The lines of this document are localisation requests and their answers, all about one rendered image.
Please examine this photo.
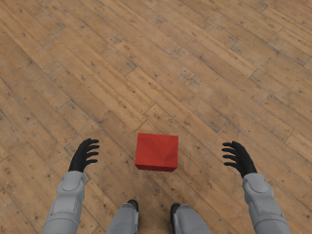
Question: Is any robot left hand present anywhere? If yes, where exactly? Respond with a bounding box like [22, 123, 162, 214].
[68, 138, 99, 173]

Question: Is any left robot thigh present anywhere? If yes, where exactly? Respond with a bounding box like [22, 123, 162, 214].
[105, 207, 138, 234]

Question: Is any left robot forearm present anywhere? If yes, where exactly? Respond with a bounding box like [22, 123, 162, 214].
[41, 171, 85, 234]

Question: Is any carton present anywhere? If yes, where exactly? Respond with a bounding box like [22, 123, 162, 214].
[135, 133, 178, 173]

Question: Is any robot left foot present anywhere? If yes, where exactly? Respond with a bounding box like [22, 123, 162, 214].
[127, 199, 138, 234]

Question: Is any robot right hand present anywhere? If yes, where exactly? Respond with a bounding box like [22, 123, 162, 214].
[221, 140, 257, 178]

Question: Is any right robot forearm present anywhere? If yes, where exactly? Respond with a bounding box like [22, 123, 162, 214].
[242, 173, 292, 234]

